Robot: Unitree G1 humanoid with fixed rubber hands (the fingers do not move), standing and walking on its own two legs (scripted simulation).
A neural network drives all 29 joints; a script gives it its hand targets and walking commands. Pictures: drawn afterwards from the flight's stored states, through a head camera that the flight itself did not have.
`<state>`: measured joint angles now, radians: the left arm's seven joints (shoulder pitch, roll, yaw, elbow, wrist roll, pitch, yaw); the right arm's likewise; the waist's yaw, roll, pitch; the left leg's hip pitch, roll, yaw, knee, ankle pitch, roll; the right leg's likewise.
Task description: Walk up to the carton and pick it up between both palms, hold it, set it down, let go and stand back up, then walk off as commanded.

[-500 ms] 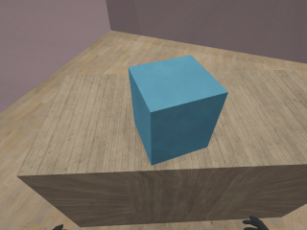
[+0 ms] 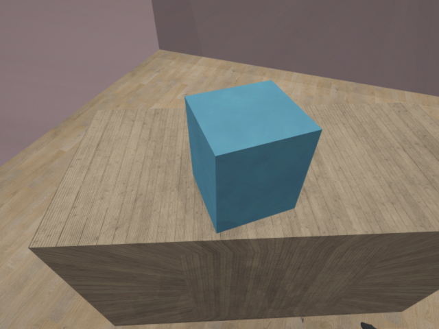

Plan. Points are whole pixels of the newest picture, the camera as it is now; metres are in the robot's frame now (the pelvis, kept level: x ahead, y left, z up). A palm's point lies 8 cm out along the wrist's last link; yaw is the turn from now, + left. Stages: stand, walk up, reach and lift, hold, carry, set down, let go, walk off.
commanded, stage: stand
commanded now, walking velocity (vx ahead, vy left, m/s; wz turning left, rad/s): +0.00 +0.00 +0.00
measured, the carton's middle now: (244, 156) +0.50 -0.05 +0.05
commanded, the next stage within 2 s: walk up in 0.46 s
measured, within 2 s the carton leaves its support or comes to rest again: neither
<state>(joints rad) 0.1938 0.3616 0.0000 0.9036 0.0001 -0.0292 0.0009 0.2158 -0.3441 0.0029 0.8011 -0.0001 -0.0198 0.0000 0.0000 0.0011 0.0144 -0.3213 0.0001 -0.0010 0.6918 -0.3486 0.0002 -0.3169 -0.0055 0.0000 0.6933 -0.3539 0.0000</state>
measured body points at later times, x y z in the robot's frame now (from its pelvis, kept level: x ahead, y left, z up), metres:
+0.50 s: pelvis -0.02 +0.00 +0.00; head -0.03 +0.00 +0.45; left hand +0.06 +0.30 -0.12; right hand +0.08 -0.29 -0.11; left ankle +0.01 +0.12 -0.72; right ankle +0.01 -0.12 -0.72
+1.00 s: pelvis +0.00 -0.09 -0.02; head +0.01 -0.09 +0.43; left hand +0.11 +0.25 -0.11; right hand +0.03 -0.45 -0.11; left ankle +0.01 +0.11 -0.71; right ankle +0.06 -0.19 -0.72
